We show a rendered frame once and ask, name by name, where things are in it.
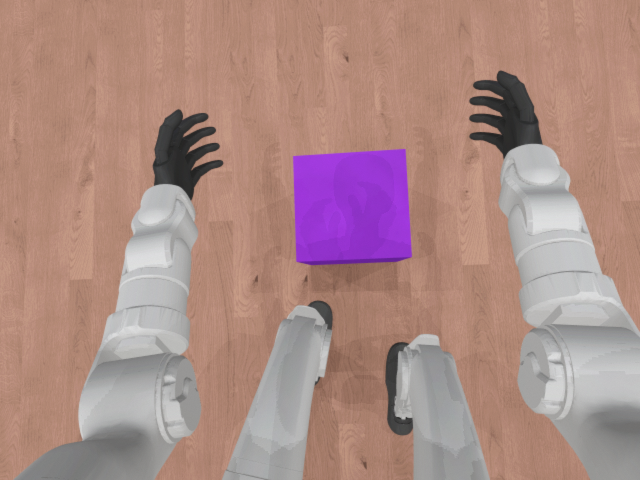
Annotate right robot hand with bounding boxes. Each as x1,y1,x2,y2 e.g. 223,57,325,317
469,71,543,159

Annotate left robot forearm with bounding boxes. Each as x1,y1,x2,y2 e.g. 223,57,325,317
78,184,198,439

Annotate left robot hand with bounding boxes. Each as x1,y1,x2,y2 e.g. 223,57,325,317
153,109,223,200

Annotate carton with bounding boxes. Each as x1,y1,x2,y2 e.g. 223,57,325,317
293,149,412,265

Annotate right robot thigh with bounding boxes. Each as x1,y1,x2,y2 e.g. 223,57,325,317
397,344,490,480

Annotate right robot upper arm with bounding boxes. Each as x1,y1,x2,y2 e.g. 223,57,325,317
517,324,640,480

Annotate left robot upper arm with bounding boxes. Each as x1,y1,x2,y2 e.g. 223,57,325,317
13,352,201,480

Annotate right robot forearm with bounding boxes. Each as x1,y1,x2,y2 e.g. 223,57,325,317
498,144,640,337

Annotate left robot thigh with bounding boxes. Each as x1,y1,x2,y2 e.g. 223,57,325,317
222,315,332,480

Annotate robot thigh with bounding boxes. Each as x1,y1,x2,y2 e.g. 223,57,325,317
397,344,490,480
222,315,332,480

